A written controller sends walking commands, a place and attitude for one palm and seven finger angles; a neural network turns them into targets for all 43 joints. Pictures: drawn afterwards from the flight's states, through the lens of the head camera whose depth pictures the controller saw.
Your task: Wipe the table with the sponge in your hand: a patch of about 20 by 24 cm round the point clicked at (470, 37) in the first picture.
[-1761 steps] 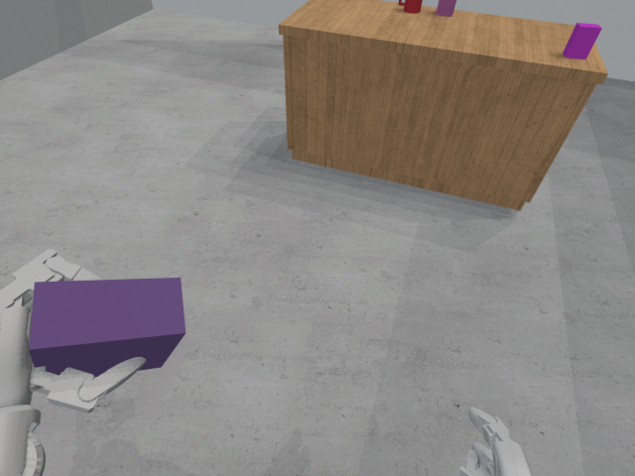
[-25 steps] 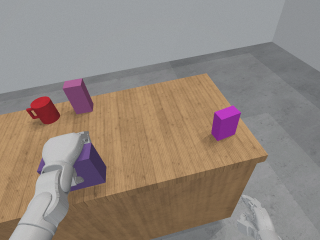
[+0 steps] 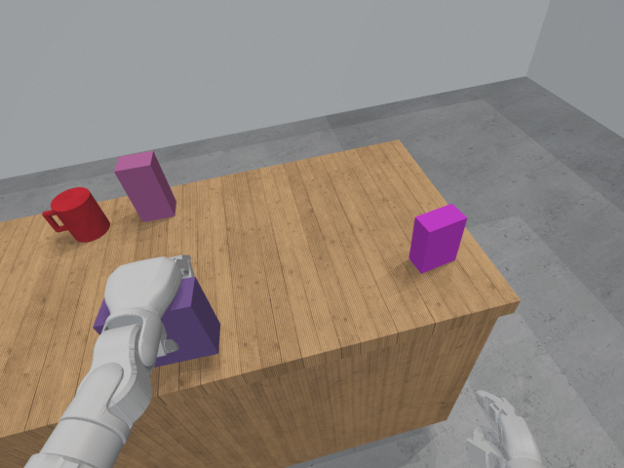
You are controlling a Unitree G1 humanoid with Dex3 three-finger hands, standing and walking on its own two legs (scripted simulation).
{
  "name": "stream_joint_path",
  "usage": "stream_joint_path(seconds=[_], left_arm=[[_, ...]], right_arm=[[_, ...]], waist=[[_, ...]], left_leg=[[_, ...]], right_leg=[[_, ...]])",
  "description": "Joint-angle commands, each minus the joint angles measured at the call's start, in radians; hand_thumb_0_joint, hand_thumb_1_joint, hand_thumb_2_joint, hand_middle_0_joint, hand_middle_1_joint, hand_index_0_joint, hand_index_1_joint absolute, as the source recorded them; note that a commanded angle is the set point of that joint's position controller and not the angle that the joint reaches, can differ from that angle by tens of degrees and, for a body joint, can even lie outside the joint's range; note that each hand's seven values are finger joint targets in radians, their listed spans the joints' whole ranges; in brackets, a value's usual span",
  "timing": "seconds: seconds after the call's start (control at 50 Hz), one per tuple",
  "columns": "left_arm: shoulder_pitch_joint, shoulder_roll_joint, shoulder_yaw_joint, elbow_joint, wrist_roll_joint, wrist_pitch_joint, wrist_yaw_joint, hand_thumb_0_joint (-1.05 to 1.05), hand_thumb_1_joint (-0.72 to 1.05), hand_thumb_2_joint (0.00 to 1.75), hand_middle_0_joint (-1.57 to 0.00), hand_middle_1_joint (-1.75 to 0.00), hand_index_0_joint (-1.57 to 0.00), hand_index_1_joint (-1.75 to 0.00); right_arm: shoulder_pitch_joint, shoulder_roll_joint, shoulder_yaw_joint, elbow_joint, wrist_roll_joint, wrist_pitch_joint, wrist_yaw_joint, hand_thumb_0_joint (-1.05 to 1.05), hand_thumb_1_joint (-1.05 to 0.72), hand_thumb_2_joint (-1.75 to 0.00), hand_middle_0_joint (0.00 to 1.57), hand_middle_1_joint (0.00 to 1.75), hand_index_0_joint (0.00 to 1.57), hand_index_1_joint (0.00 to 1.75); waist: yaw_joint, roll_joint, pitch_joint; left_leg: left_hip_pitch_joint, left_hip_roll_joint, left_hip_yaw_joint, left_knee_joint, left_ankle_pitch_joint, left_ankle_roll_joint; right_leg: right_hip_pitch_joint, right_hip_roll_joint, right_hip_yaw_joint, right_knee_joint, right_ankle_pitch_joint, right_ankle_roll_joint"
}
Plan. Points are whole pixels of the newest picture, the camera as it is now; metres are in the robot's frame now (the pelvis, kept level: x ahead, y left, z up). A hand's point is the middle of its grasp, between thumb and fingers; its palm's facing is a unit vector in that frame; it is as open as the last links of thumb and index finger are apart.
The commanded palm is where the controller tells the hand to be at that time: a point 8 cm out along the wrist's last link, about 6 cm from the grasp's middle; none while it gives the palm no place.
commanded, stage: move the sponge above the wiping area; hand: left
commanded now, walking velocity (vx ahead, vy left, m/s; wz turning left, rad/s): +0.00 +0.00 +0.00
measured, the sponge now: (168, 332) +0.28 +0.26 +0.01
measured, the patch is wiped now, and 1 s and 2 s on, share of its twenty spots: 0.00 0.00 0.00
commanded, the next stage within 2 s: lower the sponge onto the table in 0.68 s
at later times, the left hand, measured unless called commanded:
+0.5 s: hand (163, 310) +0.28 +0.25 +0.06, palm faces -0.04 -0.08 -1.00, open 9.8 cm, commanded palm +0.27 +0.25 +0.13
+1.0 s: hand (155, 308) +0.28 +0.26 +0.06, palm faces -0.06 -0.07 -1.00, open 9.8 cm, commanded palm +0.27 +0.26 +0.13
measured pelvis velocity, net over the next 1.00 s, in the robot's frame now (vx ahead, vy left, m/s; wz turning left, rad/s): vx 0.00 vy -0.01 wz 0.00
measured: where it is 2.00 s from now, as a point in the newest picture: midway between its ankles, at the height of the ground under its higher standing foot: outside the picture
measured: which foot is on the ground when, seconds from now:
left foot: down 0.00-1.00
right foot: down 0.00-1.00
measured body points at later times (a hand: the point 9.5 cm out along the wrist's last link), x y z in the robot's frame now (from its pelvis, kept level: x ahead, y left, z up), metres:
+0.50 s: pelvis +0.00 +0.00 +0.00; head +0.00 -0.05 +0.45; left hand +0.28 +0.25 +0.11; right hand +0.22 -0.22 -0.10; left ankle +0.03 +0.12 -0.74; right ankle +0.00 -0.07 -0.74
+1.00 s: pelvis +0.00 -0.01 +0.00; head -0.01 -0.05 +0.45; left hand +0.28 +0.26 +0.12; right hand +0.21 -0.23 -0.11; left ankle +0.03 +0.12 -0.74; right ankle +0.00 -0.07 -0.74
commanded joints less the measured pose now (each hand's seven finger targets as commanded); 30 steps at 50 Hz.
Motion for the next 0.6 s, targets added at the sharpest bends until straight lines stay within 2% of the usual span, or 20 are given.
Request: stream_joint_path(seconds=[0.0, 0.04, 0.06, 0.08, 0.1, 0.12, 0.16, 0.18, 0.22, 0.24, 0.26, 0.3, 0.34, 0.36, 0.42, 0.46, 0.48, 0.54, 0.56, 0.58], left_arm=[[-0.313, 0.262, 0.192, -0.195, 0.032, -0.001, 0.084, 0.00, 0.10, 1.30, -1.20, -1.60, -1.20, -1.60], [-0.301, 0.248, 0.182, -0.200, 0.028, 0.017, 0.090, 0.00, 0.10, 1.30, -1.20, -1.60, -1.20, -1.60], [-0.304, 0.302, 0.220, -0.193, 0.037, 0.035, 0.091, 0.00, 0.10, 1.30, -1.20, -1.60, -1.20, -1.60], [-0.320, 0.242, 0.168, -0.208, 0.028, 0.043, 0.087, 0.00, 0.10, 1.30, -1.20, -1.60, -1.20, -1.60], [-0.281, 0.254, 0.184, -0.195, 0.024, 0.052, 0.084, 0.00, 0.10, 1.30, -1.20, -1.60, -1.20, -1.60], [-0.251, 0.230, 0.162, -0.210, 0.013, 0.060, 0.077, 0.00, 0.10, 1.30, -1.20, -1.60, -1.20, -1.60], [-0.251, 0.260, 0.175, -0.206, 0.018, 0.077, 0.059, 0.00, 0.10, 1.30, -1.20, -1.60, -1.20, -1.60], [-0.256, 0.227, 0.147, -0.210, 0.010, 0.076, 0.049, 0.00, 0.10, 1.30, -1.20, -1.60, -1.20, -1.60], [-0.219, 0.238, 0.157, -0.218, 0.002, 0.067, 0.031, 0.00, 0.10, 1.30, -1.20, -1.60, -1.20, -1.60], [-0.224, 0.210, 0.129, -0.239, -0.003, 0.058, 0.023, 0.00, 0.10, 1.30, -1.20, -1.60, -1.20, -1.60], [-0.243, 0.239, 0.147, -0.247, 0.005, 0.051, 0.016, 0.00, 0.10, 1.30, -1.20, -1.60, -1.20, -1.60], [-0.282, 0.206, 0.117, -0.250, 0.004, 0.021, 0.014, 0.00, 0.10, 1.30, -1.20, -1.60, -1.20, -1.60], [-0.292, 0.223, 0.136, -0.283, 0.010, -0.013, 0.027, 0.00, 0.10, 1.30, -1.20, -1.60, -1.20, -1.60], [-0.316, 0.265, 0.163, -0.312, 0.022, -0.022, 0.034, 0.00, 0.10, 1.30, -1.20, -1.60, -1.20, -1.60], [-0.304, 0.226, 0.154, -0.290, 0.024, -0.033, 0.066, 0.00, 0.10, 1.30, -1.20, -1.60, -1.20, -1.60], [-0.312, 0.284, 0.203, -0.287, 0.036, -0.010, 0.082, 0.00, 0.10, 1.30, -1.20, -1.60, -1.20, -1.60], [-0.319, 0.222, 0.151, -0.285, 0.032, 0.002, 0.085, 0.00, 0.10, 1.30, -1.20, -1.60, -1.20, -1.60], [-0.306, 0.211, 0.138, -0.247, 0.022, 0.047, 0.084, 0.00, 0.10, 1.30, -1.20, -1.60, -1.20, -1.60], [-0.305, 0.253, 0.167, -0.237, 0.031, 0.066, 0.077, 0.00, 0.10, 1.30, -1.20, -1.60, -1.20, -1.60], [-0.298, 0.205, 0.125, -0.250, 0.025, 0.074, 0.066, 0.00, 0.10, 1.30, -1.20, -1.60, -1.20, -1.60]], right_arm=[[-0.160, -0.096, -0.034, -0.157, 0.003, -0.051, -0.002, 0.00, -0.90, -0.90, 0.20, 0.30, 0.20, 0.30], [-0.170, -0.095, -0.033, -0.165, 0.005, -0.044, 0.001, 0.00, -0.90, -0.90, 0.20, 0.30, 0.20, 0.30], [-0.179, -0.105, -0.031, -0.161, 0.004, -0.039, 0.001, 0.00, -0.90, -0.90, 0.20, 0.30, 0.20, 0.30], [-0.181, -0.093, -0.026, -0.173, 0.007, -0.040, 0.005, 0.00, -0.90, -0.90, 0.20, 0.30, 0.20, 0.30], [-0.179, -0.097, -0.030, -0.167, 0.008, -0.038, 0.006, 0.00, -0.90, -0.90, 0.20, 0.30, 0.20, 0.30], [-0.185, -0.096, -0.027, -0.179, 0.007, -0.037, 0.007, 0.00, -0.90, -0.90, 0.20, 0.30, 0.20, 0.30], [-0.194, -0.103, -0.024, -0.177, 0.006, -0.028, 0.007, 0.00, -0.90, -0.90, 0.20, 0.30, 0.20, 0.30], [-0.189, -0.097, -0.023, -0.178, 0.011, -0.027, 0.007, 0.00, -0.90, -0.90, 0.20, 0.30, 0.20, 0.30], [-0.185, -0.102, -0.024, -0.177, 0.009, -0.026, 0.007, 0.00, -0.90, -0.90, 0.20, 0.30, 0.20, 0.30], [-0.190, -0.098, -0.023, -0.185, 0.009, -0.027, 0.006, 0.00, -0.90, -0.90, 0.20, 0.30, 0.20, 0.30], [-0.193, -0.099, -0.023, -0.183, 0.007, -0.028, 0.005, 0.00, -0.90, -0.90, 0.20, 0.30, 0.20, 0.30], [-0.181, -0.093, -0.023, -0.176, 0.009, -0.034, 0.001, 0.00, -0.90, -0.90, 0.20, 0.30, 0.20, 0.30], [-0.176, -0.091, -0.031, -0.175, 0.004, -0.043, -0.001, 0.00, -0.90, -0.90, 0.20, 0.30, 0.20, 0.30], [-0.181, -0.095, -0.031, -0.176, -0.001, -0.047, -0.003, 0.00, -0.90, -0.90, 0.20, 0.30, 0.20, 0.30], [-0.174, -0.088, -0.033, -0.164, 0.000, -0.054, 0.000, 0.00, -0.90, -0.90, 0.20, 0.30, 0.20, 0.30], [-0.185, -0.098, -0.034, -0.161, -0.002, -0.050, 0.002, 0.00, -0.90, -0.90, 0.20, 0.30, 0.20, 0.30], [-0.194, -0.086, -0.029, -0.168, 0.003, -0.050, 0.005, 0.00, -0.90, -0.90, 0.20, 0.30, 0.20, 0.30], [-0.201, -0.091, -0.027, -0.161, 0.007, -0.041, 0.007, 0.00, -0.90, -0.90, 0.20, 0.30, 0.20, 0.30], [-0.210, -0.099, -0.026, -0.159, 0.006, -0.036, 0.006, 0.00, -0.90, -0.90, 0.20, 0.30, 0.20, 0.30], [-0.214, -0.091, -0.021, -0.170, 0.010, -0.034, 0.009, 0.00, -0.90, -0.90, 0.20, 0.30, 0.20, 0.30]], waist=[[0.007, -0.065, -0.259], [0.012, -0.063, -0.266], [0.018, -0.040, -0.257], [0.010, -0.041, -0.258], [0.014, -0.062, -0.258], [0.017, -0.047, -0.258], [0.013, -0.050, -0.238], [0.000, -0.069, -0.230], [0.001, -0.082, -0.224], [-0.003, -0.080, -0.218], [-0.006, -0.073, -0.200], [-0.019, -0.072, -0.185], [-0.010, -0.065, -0.228], [-0.002, -0.031, -0.244], [-0.003, -0.052, -0.243], [0.011, -0.045, -0.251], [0.004, -0.040, -0.242], [0.003, -0.060, -0.239], [0.010, -0.061, -0.240], [0.006, -0.063, -0.247]], left_leg=[[0.110, -0.046, -0.066, -0.026, 0.172, 0.042], [0.101, -0.047, -0.060, -0.027, 0.181, 0.042], [0.100, -0.051, -0.067, -0.037, 0.172, 0.037], [0.097, -0.048, -0.060, -0.035, 0.176, 0.039], [0.099, -0.049, -0.062, -0.030, 0.184, 0.041], [0.100, -0.051, -0.059, -0.031, 0.186, 0.043], [0.101, -0.055, -0.062, -0.033, 0.185, 0.042], [0.099, -0.051, -0.059, -0.031, 0.177, 0.045], [0.103, -0.053, -0.062, -0.028, 0.183, 0.048], [0.106, -0.055, -0.062, -0.026, 0.177, 0.050], [0.118, -0.054, -0.068, -0.030, 0.166, 0.049], [0.127, -0.050, -0.068, -0.027, 0.142, 0.051], [0.145, -0.050, -0.068, -0.020, 0.157, 0.054], [0.160, -0.052, -0.073, -0.022, 0.167, 0.049], [0.149, -0.047, -0.067, -0.016, 0.186, 0.046], [0.143, -0.050, -0.074, -0.027, 0.188, 0.040], [0.132, -0.046, -0.067, -0.032, 0.181, 0.040], [0.128, -0.047, -0.065, -0.036, 0.171, 0.040], [0.130, -0.050, -0.069, -0.043, 0.172, 0.037], [0.125, -0.050, -0.063, -0.040, 0.185, 0.040]], right_leg=[[0.044, -0.006, 0.115, -0.079, 0.204, 0.001], [0.059, -0.011, 0.112, -0.075, 0.222, 0.004], [0.062, -0.005, 0.133, -0.083, 0.205, -0.003], [0.068, -0.012, 0.112, -0.075, 0.211, 0.003], [0.069, -0.009, 0.116, -0.078, 0.221, 0.003], [0.080, -0.013, 0.113, -0.080, 0.231, 0.005], [0.074, -0.009, 0.131, -0.089, 0.234, 0.002], [0.068, -0.013, 0.118, -0.089, 0.228, 0.009], [0.071, -0.011, 0.118, -0.093, 0.244, 0.010], [0.064, -0.013, 0.119, -0.097, 0.239, 0.012], [0.043, -0.007, 0.132, -0.108, 0.215, 0.007], [0.011, -0.007, 0.116, -0.113, 0.175, 0.011], [0.024, -0.007, 0.122, -0.106, 0.194, 0.009], [0.030, -0.003, 0.139, -0.106, 0.197, 0.000], [0.026, -0.006, 0.121, -0.093, 0.220, 0.003], [0.043, 0.000, 0.143, -0.093, 0.219, -0.006], [0.041, -0.008, 0.118, -0.089, 0.204, 0.001], [0.046, -0.009, 0.117, -0.096, 0.204, 0.003], [0.057, -0.004, 0.137, -0.101, 0.200, -0.003], [0.071, -0.010, 0.118, -0.092, 0.221, 0.003]])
